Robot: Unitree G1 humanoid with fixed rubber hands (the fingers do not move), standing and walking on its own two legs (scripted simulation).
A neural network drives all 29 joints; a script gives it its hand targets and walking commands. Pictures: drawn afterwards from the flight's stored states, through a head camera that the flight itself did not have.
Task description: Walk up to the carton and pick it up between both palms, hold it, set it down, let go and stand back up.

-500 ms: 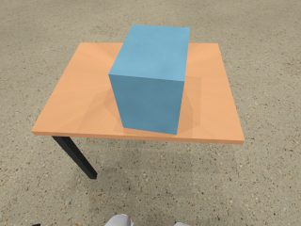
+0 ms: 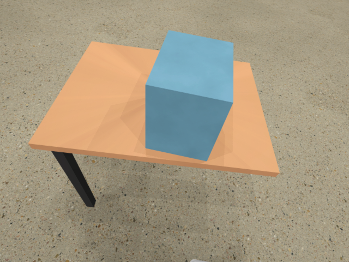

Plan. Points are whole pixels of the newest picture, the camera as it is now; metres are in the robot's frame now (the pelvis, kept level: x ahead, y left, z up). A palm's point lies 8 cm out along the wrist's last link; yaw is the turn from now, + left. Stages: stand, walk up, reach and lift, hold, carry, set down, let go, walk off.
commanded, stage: walk up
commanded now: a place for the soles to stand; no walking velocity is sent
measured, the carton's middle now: (188, 96) +0.59 -0.03 +0.02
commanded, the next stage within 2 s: none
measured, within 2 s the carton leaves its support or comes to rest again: neither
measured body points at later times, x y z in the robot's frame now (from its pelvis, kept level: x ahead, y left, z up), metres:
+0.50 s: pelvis +0.00 -0.01 +0.00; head +0.01 +0.00 +0.45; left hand +0.10 +0.32 -0.10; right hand +0.07 -0.34 -0.10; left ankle -0.01 +0.12 -0.73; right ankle +0.05 -0.11 -0.73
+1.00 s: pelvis +0.04 +0.05 +0.00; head +0.03 +0.09 +0.45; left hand +0.14 +0.37 -0.12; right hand +0.11 -0.30 -0.05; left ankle +0.06 +0.14 -0.73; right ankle +0.07 -0.10 -0.68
